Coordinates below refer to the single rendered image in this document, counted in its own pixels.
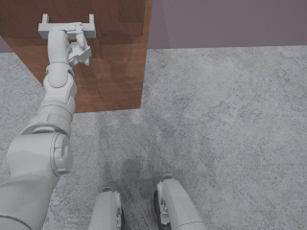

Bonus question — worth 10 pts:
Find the robot left upper arm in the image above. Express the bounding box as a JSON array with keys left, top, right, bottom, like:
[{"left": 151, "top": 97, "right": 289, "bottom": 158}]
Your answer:
[{"left": 0, "top": 132, "right": 74, "bottom": 230}]

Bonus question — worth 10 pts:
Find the robot right shin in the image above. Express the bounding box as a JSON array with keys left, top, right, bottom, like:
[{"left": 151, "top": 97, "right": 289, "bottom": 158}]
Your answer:
[{"left": 158, "top": 174, "right": 173, "bottom": 224}]

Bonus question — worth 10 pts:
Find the cabinet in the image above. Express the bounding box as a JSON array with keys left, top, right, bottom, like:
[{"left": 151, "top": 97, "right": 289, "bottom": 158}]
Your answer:
[{"left": 0, "top": 0, "right": 153, "bottom": 114}]

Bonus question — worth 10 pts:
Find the robot right foot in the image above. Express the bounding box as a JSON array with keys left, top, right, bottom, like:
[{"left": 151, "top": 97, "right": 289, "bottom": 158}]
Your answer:
[{"left": 153, "top": 190, "right": 172, "bottom": 230}]

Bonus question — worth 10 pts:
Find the left robot hand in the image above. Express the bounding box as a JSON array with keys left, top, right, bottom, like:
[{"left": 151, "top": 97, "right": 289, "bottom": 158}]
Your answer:
[{"left": 47, "top": 22, "right": 92, "bottom": 69}]

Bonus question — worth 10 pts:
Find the handle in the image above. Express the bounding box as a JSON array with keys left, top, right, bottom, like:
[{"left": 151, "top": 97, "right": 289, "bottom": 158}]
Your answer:
[{"left": 38, "top": 13, "right": 96, "bottom": 39}]

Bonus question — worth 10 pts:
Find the robot left forearm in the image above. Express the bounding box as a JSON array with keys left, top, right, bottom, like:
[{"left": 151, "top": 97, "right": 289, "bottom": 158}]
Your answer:
[{"left": 6, "top": 63, "right": 78, "bottom": 175}]

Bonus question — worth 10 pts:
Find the drawer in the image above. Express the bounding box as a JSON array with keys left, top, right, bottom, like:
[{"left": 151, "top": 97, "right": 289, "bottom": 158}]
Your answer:
[{"left": 0, "top": 0, "right": 146, "bottom": 37}]

